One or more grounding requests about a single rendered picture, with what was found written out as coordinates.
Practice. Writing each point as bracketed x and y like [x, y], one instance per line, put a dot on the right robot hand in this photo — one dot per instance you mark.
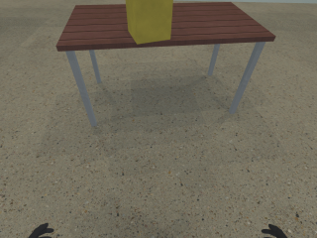
[274, 231]

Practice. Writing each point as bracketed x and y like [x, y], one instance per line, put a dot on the carton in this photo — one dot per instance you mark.
[149, 20]

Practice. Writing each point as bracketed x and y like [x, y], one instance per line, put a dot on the left robot hand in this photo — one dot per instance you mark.
[42, 229]

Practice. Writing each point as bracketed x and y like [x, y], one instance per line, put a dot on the table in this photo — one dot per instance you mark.
[105, 27]

